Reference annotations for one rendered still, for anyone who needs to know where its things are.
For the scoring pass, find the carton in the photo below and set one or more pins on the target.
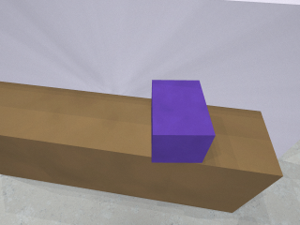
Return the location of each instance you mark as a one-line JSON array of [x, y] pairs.
[[181, 127]]

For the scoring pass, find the pedestal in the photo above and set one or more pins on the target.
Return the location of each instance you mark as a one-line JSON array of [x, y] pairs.
[[103, 142]]

